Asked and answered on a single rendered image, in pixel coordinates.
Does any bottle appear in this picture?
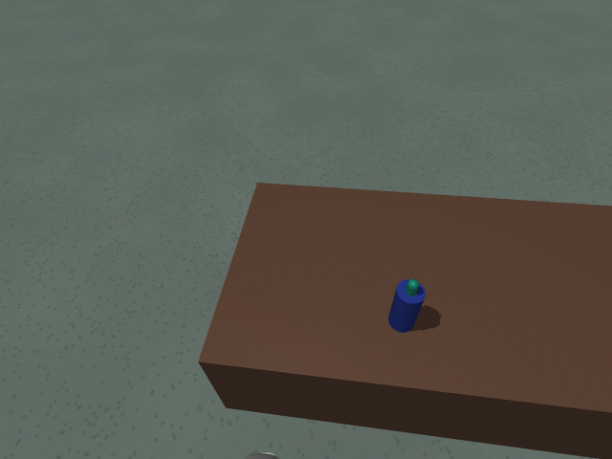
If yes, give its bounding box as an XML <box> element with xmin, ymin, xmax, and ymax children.
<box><xmin>388</xmin><ymin>279</ymin><xmax>426</xmax><ymax>333</ymax></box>

